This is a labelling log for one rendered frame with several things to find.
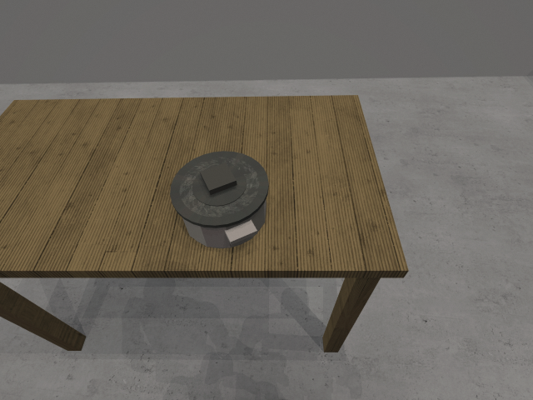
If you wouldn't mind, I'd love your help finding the table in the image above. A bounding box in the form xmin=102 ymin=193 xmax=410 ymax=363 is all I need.
xmin=0 ymin=95 xmax=409 ymax=353

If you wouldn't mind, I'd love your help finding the pot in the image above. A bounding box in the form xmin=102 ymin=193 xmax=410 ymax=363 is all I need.
xmin=183 ymin=200 xmax=267 ymax=248

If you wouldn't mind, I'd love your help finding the knob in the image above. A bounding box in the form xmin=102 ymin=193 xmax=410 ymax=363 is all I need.
xmin=200 ymin=163 xmax=237 ymax=195

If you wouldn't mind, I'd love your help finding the lid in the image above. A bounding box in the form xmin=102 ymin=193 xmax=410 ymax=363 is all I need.
xmin=170 ymin=151 xmax=269 ymax=228

